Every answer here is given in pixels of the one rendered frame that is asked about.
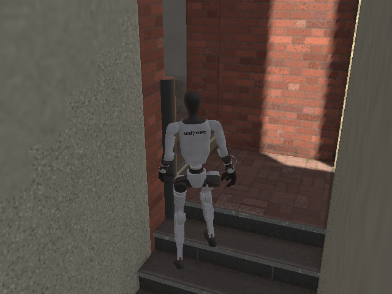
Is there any robot left hand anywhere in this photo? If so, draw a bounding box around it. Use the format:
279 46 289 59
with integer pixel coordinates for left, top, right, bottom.
158 170 174 183

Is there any robot left thigh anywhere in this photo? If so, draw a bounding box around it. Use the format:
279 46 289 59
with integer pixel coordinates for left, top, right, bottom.
173 175 188 225

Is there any left robot upper arm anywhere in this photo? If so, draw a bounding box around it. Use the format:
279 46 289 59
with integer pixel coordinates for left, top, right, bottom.
164 122 179 161

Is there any right robot shin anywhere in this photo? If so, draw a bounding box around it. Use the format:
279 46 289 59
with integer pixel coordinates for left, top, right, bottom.
202 191 214 238

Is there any right robot upper arm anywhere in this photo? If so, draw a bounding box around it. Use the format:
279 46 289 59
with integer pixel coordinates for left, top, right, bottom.
208 120 228 157

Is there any robot right hand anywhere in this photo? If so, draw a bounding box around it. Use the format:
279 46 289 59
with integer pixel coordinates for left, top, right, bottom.
221 171 237 187

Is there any left robot forearm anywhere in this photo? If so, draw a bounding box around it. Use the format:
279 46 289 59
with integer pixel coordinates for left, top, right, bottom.
159 151 171 173

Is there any right robot forearm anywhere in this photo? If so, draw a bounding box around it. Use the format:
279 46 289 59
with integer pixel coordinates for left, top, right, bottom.
221 146 235 173

